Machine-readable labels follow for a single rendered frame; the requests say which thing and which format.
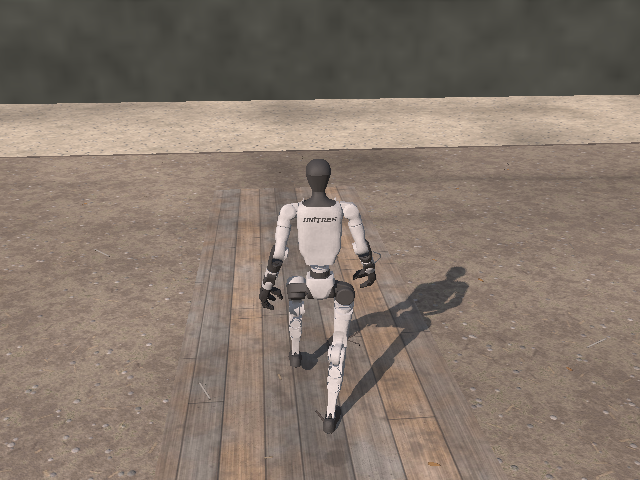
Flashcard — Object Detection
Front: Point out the robot right foot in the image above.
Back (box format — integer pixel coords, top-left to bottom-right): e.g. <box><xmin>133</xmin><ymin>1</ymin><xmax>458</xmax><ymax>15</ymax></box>
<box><xmin>323</xmin><ymin>405</ymin><xmax>341</xmax><ymax>434</ymax></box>

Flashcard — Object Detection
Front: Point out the robot right hand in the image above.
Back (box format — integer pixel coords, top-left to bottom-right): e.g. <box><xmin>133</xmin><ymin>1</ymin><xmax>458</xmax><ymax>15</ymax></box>
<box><xmin>353</xmin><ymin>269</ymin><xmax>376</xmax><ymax>288</ymax></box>

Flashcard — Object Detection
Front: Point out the robot left forearm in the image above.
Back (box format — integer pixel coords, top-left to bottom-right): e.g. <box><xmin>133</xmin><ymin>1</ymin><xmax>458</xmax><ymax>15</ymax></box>
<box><xmin>262</xmin><ymin>245</ymin><xmax>283</xmax><ymax>290</ymax></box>

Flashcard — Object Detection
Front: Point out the robot right forearm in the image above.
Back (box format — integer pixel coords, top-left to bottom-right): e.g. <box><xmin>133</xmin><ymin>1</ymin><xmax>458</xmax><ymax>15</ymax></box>
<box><xmin>358</xmin><ymin>239</ymin><xmax>375</xmax><ymax>274</ymax></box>

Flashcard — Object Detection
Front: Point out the right robot upper arm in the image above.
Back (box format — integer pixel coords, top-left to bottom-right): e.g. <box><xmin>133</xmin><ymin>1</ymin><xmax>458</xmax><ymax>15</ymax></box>
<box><xmin>340</xmin><ymin>201</ymin><xmax>369</xmax><ymax>255</ymax></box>

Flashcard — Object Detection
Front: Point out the left robot upper arm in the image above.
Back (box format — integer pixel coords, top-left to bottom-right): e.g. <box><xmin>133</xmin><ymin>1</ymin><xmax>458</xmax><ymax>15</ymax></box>
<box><xmin>273</xmin><ymin>203</ymin><xmax>298</xmax><ymax>260</ymax></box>

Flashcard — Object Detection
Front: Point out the robot right shin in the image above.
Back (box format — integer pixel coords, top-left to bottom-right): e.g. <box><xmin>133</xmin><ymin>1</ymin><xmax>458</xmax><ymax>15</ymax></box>
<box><xmin>326</xmin><ymin>347</ymin><xmax>346</xmax><ymax>419</ymax></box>

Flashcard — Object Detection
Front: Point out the robot left hand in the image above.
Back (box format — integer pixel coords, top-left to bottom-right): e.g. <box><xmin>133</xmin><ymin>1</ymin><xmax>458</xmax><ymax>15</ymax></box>
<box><xmin>259</xmin><ymin>285</ymin><xmax>283</xmax><ymax>310</ymax></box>

